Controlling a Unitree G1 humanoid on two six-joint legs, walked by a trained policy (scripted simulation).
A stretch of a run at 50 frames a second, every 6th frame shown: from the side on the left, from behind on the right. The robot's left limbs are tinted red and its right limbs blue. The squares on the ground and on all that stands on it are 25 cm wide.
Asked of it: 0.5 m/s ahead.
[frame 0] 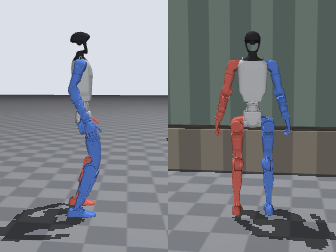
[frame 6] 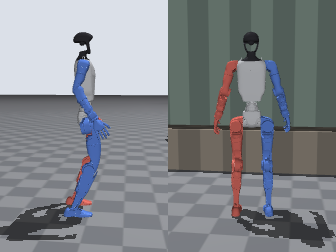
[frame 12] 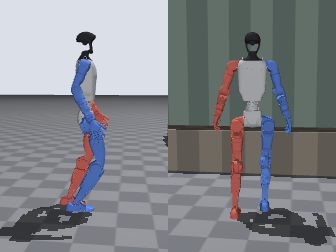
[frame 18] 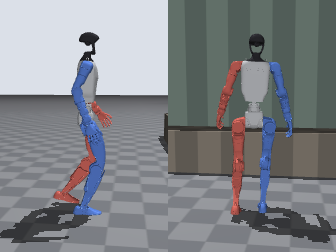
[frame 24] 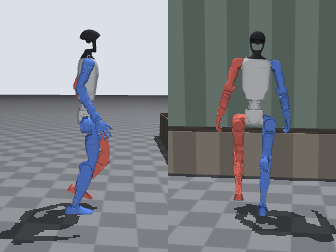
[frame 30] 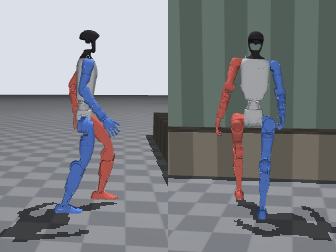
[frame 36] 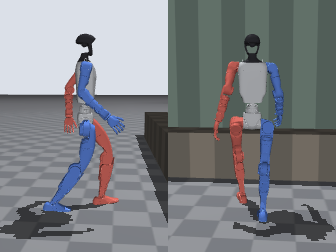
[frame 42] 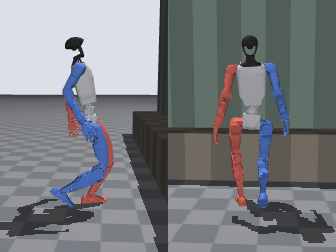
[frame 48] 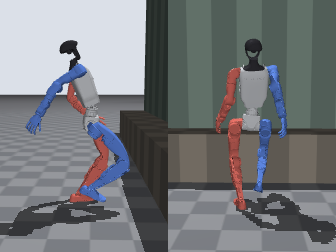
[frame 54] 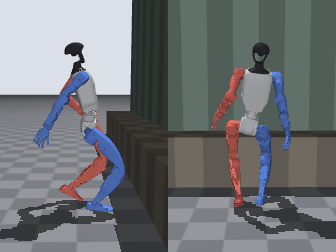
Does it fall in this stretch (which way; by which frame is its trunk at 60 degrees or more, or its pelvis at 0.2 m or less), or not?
no
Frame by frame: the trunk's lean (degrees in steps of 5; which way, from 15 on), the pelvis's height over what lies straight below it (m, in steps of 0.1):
0: 5, 0.8
6: 5, 0.8
12: 0, 0.8
18: 5, 0.8
24: 5, 0.8
30: 5, 0.8
36: 0, 0.7
42: 15 backward, 0.7
48: 20 backward, 0.7
54: 15 backward, 0.7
